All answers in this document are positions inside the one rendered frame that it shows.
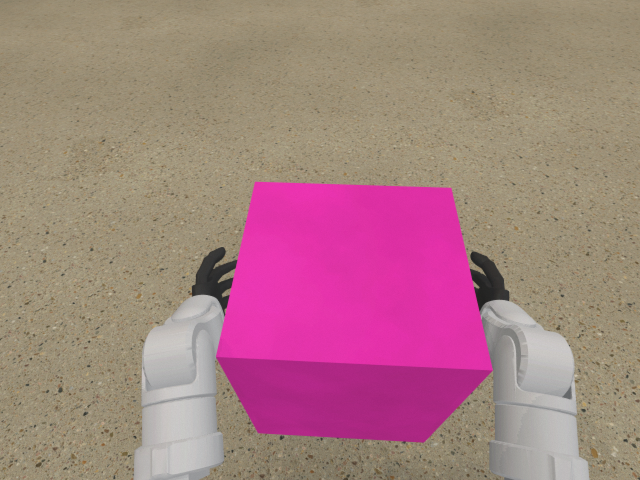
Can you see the robot left forearm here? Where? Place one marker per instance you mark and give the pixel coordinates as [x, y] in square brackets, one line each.
[179, 422]

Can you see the robot right forearm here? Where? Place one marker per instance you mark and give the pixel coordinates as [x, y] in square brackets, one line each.
[534, 391]

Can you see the left robot hand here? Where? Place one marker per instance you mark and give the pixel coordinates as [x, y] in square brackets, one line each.
[207, 278]

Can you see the right robot hand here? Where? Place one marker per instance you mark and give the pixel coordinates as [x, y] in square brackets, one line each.
[492, 286]

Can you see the carton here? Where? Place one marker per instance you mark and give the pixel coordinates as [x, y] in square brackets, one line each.
[352, 312]

